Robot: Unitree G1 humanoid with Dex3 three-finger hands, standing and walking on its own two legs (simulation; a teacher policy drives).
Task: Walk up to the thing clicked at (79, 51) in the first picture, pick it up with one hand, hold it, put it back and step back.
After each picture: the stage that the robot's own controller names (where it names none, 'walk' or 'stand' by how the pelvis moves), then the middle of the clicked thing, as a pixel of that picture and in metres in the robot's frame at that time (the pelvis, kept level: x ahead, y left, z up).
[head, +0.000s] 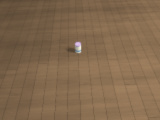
stand; (78, 47) +1.34 +0.08 -0.72
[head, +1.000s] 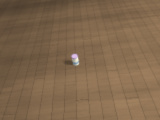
walk; (75, 59) +1.20 +0.23 -0.71
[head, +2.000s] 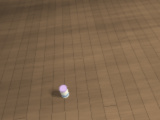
walk; (64, 91) +0.72 +0.29 -0.71
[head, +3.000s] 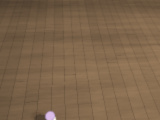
walk; (50, 118) +0.45 +0.23 -0.69
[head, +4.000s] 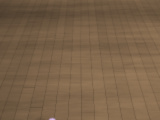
stand; out of the picture +0.45 +0.27 -0.71
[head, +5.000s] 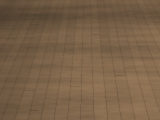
stand; out of the picture +0.44 +0.29 -0.72
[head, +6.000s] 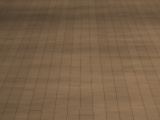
stand; out of the picture +0.45 +0.29 -0.72
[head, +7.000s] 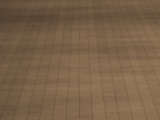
stand; out of the picture +0.44 +0.29 -0.72
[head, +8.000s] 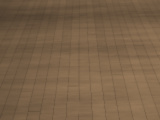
stand; out of the picture +0.43 +0.30 -0.72
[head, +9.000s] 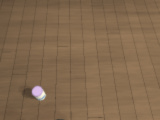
go down; (39, 93) +0.45 +0.31 -0.58
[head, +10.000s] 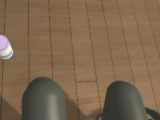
go down; (2, 47) +0.46 +0.37 -0.29
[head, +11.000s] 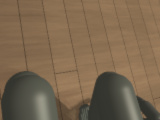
close in; out of the picture +0.44 +0.40 -0.25
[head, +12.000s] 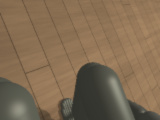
close in; out of the picture +0.42 +0.42 -0.21
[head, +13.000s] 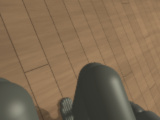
lift; out of the picture +0.41 +0.42 -0.22
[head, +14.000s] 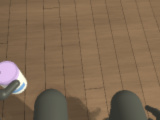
lift; (11, 78) +0.33 +0.27 -0.06
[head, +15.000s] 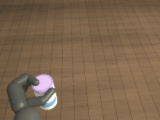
hold; (45, 92) +0.33 +0.16 +0.00
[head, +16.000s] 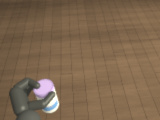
hold; (47, 96) +0.33 +0.16 -0.03
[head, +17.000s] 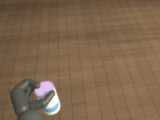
hold; (48, 98) +0.33 +0.16 -0.05
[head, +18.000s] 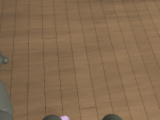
crouch; out of the picture +0.25 +0.10 -0.54
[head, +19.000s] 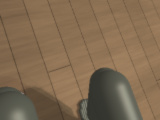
lower; (16, 101) +0.27 +0.17 -0.26
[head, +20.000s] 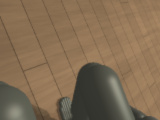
lower; out of the picture +0.27 +0.17 -0.23
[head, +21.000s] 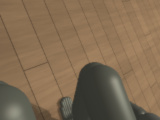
lower; out of the picture +0.27 +0.18 -0.22
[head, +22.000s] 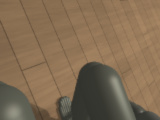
lower; out of the picture +0.27 +0.18 -0.22
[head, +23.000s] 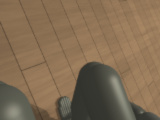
lower; out of the picture +0.27 +0.18 -0.23
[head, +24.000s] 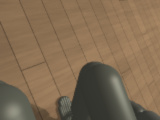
open; out of the picture +0.27 +0.18 -0.22
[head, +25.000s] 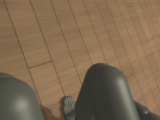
rise; out of the picture +0.27 +0.18 -0.23
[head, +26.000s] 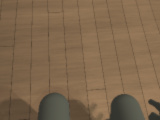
walk; (62, 104) +0.29 +0.14 -0.43
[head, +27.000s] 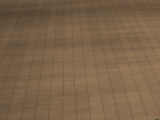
stand; out of the picture +0.23 +0.11 -0.66
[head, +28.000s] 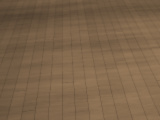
stand; out of the picture +0.23 +0.12 -0.67
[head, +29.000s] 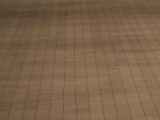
stand; out of the picture +0.23 +0.11 -0.68
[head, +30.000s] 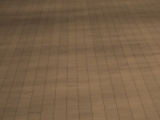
stand; out of the picture +0.24 +0.11 -0.72
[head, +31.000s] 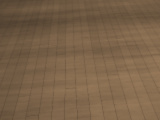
stand; out of the picture +0.22 +0.12 -0.73
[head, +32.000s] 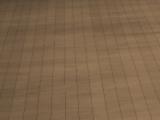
walk; out of the picture +0.25 +0.10 -0.70
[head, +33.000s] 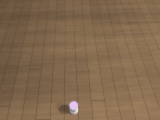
walk; (73, 107) +0.48 +0.07 -0.70
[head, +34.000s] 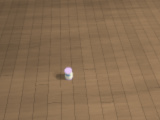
stand; (68, 73) +0.80 +0.14 -0.70
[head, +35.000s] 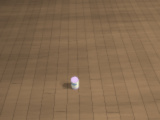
stand; (74, 83) +0.82 +0.11 -0.71
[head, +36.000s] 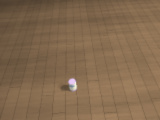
stand; (72, 85) +0.84 +0.15 -0.72
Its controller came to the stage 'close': yes
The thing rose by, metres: 0.71
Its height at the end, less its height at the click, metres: +0.00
